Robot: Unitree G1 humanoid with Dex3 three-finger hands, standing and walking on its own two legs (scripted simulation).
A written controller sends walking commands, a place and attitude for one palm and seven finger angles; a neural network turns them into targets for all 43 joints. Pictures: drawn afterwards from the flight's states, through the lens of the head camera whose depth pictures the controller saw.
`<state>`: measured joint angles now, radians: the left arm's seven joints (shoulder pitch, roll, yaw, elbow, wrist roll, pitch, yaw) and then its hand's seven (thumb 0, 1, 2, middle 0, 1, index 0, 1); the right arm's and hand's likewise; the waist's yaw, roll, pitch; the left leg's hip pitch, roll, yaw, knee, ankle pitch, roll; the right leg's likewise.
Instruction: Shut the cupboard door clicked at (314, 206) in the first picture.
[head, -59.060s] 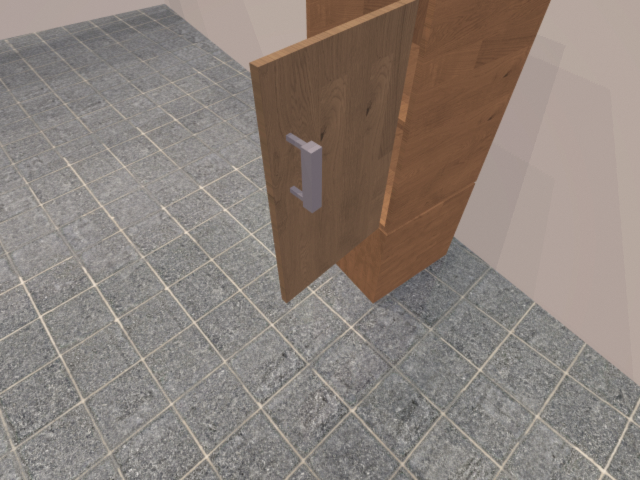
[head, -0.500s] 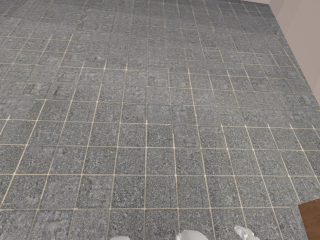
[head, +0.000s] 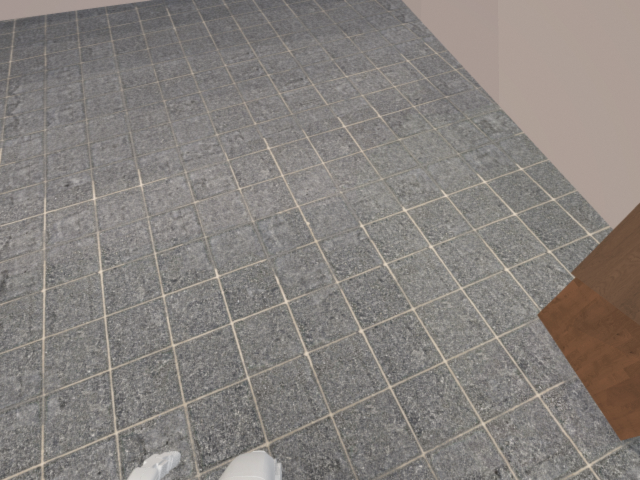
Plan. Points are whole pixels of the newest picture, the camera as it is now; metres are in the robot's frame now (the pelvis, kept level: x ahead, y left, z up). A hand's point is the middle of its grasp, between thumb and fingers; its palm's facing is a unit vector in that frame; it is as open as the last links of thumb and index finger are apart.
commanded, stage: turn to face it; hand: left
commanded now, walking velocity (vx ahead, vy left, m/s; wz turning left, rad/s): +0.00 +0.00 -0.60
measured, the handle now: out of the picture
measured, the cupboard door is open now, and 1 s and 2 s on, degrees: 21 21 21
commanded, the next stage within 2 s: take the last steps up to it in 1.36 s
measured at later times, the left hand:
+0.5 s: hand (201, 439) +0.19 +0.19 -0.16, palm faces -0.29 -0.93 -0.22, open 7.4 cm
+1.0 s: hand (244, 408) +0.24 +0.14 -0.18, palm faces -0.52 -0.83 -0.21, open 7.4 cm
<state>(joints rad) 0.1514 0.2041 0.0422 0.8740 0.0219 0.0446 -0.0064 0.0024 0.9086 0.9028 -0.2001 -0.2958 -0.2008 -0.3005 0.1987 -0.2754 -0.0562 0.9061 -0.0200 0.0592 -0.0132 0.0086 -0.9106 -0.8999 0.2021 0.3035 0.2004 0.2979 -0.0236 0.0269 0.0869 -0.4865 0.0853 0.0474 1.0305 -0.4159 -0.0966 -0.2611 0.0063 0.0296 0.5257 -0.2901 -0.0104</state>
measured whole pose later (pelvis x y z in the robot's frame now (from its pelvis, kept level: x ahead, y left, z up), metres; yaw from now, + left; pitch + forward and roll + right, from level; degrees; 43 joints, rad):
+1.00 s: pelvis +0.07 +0.01 -0.01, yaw -35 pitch +2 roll -1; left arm 0.21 0.24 0.07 0.91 0.01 0.07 -0.01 0.00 0.91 0.90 -0.20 -0.30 -0.20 -0.30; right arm 0.13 -0.23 -0.03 0.85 -0.02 0.02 -0.02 0.01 -0.91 -0.90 0.20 0.30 0.20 0.30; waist 0.02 -0.03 0.07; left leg -0.35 0.04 0.05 0.60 -0.29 -0.03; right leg -0.30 0.05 0.14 0.64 -0.40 0.02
